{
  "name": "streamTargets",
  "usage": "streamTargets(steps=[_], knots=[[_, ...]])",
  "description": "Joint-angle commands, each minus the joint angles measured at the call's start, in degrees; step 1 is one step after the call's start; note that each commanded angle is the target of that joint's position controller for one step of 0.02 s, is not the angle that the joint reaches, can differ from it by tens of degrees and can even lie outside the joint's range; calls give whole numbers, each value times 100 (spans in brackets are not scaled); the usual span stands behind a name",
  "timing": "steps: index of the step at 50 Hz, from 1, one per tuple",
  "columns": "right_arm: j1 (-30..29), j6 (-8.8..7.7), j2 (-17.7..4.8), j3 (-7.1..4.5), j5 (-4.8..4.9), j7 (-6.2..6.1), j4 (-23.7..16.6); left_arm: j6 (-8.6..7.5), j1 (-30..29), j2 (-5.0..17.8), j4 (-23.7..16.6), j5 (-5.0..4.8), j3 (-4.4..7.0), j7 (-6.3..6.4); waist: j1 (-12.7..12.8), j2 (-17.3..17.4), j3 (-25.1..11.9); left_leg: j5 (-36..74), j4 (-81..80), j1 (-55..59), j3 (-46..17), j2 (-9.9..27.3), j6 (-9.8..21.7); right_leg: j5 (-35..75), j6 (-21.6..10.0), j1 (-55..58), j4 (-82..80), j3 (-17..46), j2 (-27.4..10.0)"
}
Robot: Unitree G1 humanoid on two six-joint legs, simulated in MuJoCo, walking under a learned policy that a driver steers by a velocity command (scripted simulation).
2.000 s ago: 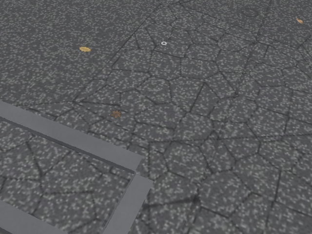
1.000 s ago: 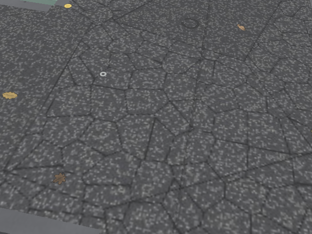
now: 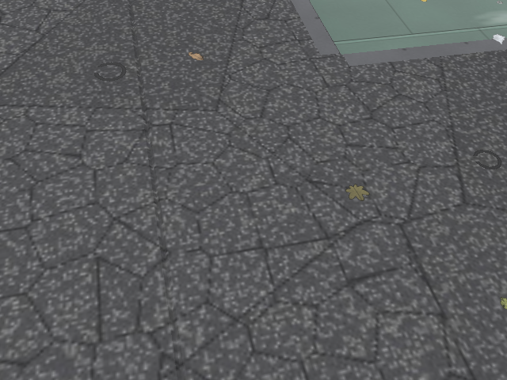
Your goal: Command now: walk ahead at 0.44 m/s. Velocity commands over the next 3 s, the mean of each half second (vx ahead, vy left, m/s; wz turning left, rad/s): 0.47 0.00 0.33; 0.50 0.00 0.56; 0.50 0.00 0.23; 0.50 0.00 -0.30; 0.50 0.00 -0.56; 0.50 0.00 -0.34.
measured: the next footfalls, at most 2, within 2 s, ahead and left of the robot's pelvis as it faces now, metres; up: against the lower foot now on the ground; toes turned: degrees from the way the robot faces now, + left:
right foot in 0.14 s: +0.24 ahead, -0.15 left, +0.00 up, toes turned +1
left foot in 0.66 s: +0.49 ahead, +0.15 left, +0.00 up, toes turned +22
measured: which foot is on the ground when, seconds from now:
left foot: down 0.00-0.14, up 0.16-0.64, down 0.66-1.00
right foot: up 0.00-0.12, down 0.14-0.68, up 0.70-1.00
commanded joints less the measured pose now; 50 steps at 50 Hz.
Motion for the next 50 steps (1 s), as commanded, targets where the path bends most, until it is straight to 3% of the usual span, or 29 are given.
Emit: streamTargets(steps=[1, 4, 5, 6, 7, 8, 9, 10, 11, 12, 14, 17, 20, 24, 28, 31, 32, 33, 34, 35, 36, 37, 38, 39, 40, 43, 47, 50], knots=[[21, -38, -1142, -263, 72, -9, -292, -159, -1157, 175, -709, -47, -19, -91, -103, 926, 577, 1175, -557, -548, -766, 1237, 996, 302, -35, 231, -675, -217, 187], [-60, 30, -1306, -316, 107, -21, -269, -217, -847, 486, -692, -71, 101, -117, 284, 1003, 492, 2119, -175, -308, -955, 1460, 861, 80, -249, 853, -1077, -99, 295], [-171, 51, -1361, -329, 111, -31, -285, -222, -373, 645, -575, -54, 190, -77, 613, 981, 196, 3035, 384, -364, -799, 1348, 742, 60, -371, 1587, -1250, -176, 409], [-161, 57, -1251, -289, 77, -33, -300, -208, 461, 884, -338, -40, 325, -5, 1023, 861, -380, 3578, 1403, -689, -552, 1051, 575, 87, -508, 2827, -1293, -222, 443], [-205, 49, -898, -153, -56, -33, -454, -175, 1529, 1228, -166, 42, 433, 86, 1480, 425, -1292, 2326, 3077, -1797, -403, 751, 350, -264, -809, 4583, -1075, 694, -495], [513, -26, -74, 66, 6, -52, -652, -146, 1833, 1736, -74, 182, 494, 91, 1070, -1415, -2238, -1291, 5152, -3649, -248, -216, -7, -1756, -1576, 6086, -1764, 3408, -2052], [302, -91, -694, -78, 182, -53, -556, -160, 1702, 1175, -117, 167, 353, 89, 1209, -1248, -2046, -1535, 5986, -4104, -871, -41, -4, -2624, -1564, 5512, -2488, 4148, -2044], [-242, -95, -1023, -196, 278, -36, -697, -164, 1328, 853, -81, 103, 244, 112, 1145, -953, -1129, -1060, 6204, -4492, -743, 228, 46, -2523, -1326, 4835, -2513, 3181, -1878], [-515, -89, -984, -189, 212, -44, -738, -171, 1011, 687, -61, 91, 187, 119, 994, -571, -692, -596, 6073, -4383, -612, 459, 68, -1834, -1203, 4147, -2569, 2453, -1650], [-636, -71, -906, -201, 122, -44, -736, -188, 760, 533, -21, 129, 153, 112, 835, -438, -417, -263, 5835, -4206, -611, 607, 64, -1257, -1134, 3590, -2701, 1901, -1414], [-460, 68, -701, -210, 144, -4, -670, -275, 471, 379, 45, 190, 138, 111, 551, -554, -222, 103, 5630, -3721, -630, 767, 53, -668, -1098, 2942, -3045, 1131, -1177], [-654, 234, -526, -196, 119, -3, -773, -384, 357, 474, 203, 166, 198, 123, 420, -270, 145, 406, 5365, -3921, -652, 800, -54, -43, -1180, 2569, -3378, 479, -1201], [-1026, 225, -515, -183, 73, 42, -918, -385, 413, 595, 330, 185, 240, 158, 467, -90, 345, 1242, 4514, -4205, -688, 768, -117, 363, -1171, 2694, -3468, -107, -1134], [-1877, 152, -392, -90, 59, 220, -1186, -307, 669, 838, 468, 137, 298, 220, 802, 109, 570, 1980, 3201, -4052, -170, 673, -14, 650, -1066, 2978, -3497, -742, -1118], [-2456, 153, -443, -77, 74, 343, -1544, -125, 998, 1032, 647, 13, 365, 230, 974, 112, 686, 1583, 2494, -4247, 132, 554, 216, 1257, -926, 3888, -3145, -1029, -1305], [-2106, 210, -741, -230, 55, 367, -1649, 11, 947, 1293, 639, -66, 431, 270, 609, -222, 159, 717, 2407, -3330, 614, 2, 542, 4035, -748, 4271, -1984, -1276, -1296], [-1466, 239, -959, -360, 66, 342, -1527, 64, 888, 1346, 615, -91, 442, 281, 226, -267, -224, 537, 2333, -2514, 736, -270, 700, 4659, -668, 4172, -1053, -1357, -1209], [-484, 275, -1282, -554, 81, 261, -1290, 77, 822, 1250, 581, -107, 391, 297, -315, -145, -729, 847, 1984, -1007, 665, -488, 928, 4323, -467, 3485, 272, -1485, -992], [126, 353, -1796, -698, 111, 130, -1152, 23, 1068, 741, 461, 123, 216, 296, -331, 883, -1218, 1083, 1982, 710, -947, 529, 1284, 971, -193, 1837, 2170, -1448, -608], [-271, 255, -2116, -681, 111, 160, -1375, -158, 1323, 271, 128, 157, 32, 230, 265, 1875, -1983, -357, 911, 2146, -4441, 1752, 2475, -2856, 92, -341, 4042, -398, 651], [-207, 163, -1557, -525, 64, 230, -1462, -349, 628, 873, 48, -32, 146, 155, -191, 904, -2084, -767, 325, 2091, -4620, 1828, 2218, -2597, -22, -919, 4249, 586, 358], [-344, 90, -1343, -458, 16, 236, -1398, -430, 249, 918, -108, -178, 148, 123, -126, 718, -1264, -468, 292, 1417, -3810, 1660, 1970, -2110, -136, -1145, 3963, 503, 154], [-701, 47, -1224, -418, 22, 237, -1405, -456, 236, 799, -80, -80, 113, 170, 195, 143, -693, 286, 311, 481, -3116, 1407, 1793, -1685, -147, -923, 3410, 479, -110], [-1018, 29, -1041, -367, 0, 210, -1461, -429, 295, 839, -22, 67, 144, 207, 404, 159, -508, 918, 289, -163, -2619, 1196, 1695, -1446, -109, -536, 2913, 502, -288], [-1191, 22, -981, -332, -64, 177, -1548, -362, 425, 855, 14, 105, 164, 199, 563, 321, -415, 1316, 181, -611, -2370, 1050, 1668, -1281, -62, -186, 2733, 522, -371], [-1164, -20, -1062, -350, -34, 85, -1479, -197, 436, 684, 36, 200, 128, 215, 647, 331, -290, 2111, 2, -1246, -1876, 868, 1722, -965, 220, 39, 2052, 356, -323], [-886, 34, -1204, -389, 19, -42, -1327, -183, -449, 429, -172, 192, 5, 199, 342, 508, -44, 1709, 58, -1589, -1380, 467, 1398, 475, 412, 176, 283, 270, -48], [-635, 74, -1253, -404, 42, -68, -1193, -245, -934, 410, -267, 106, -28, 113, 120, 654, -3, 1172, 163, -1606, -1458, 476, 1225, 1128, 389, 590, -632, 221, 193]])
Over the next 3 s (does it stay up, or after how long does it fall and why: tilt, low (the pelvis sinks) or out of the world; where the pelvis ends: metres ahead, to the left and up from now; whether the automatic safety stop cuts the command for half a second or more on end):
stays up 1.54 0.49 0.00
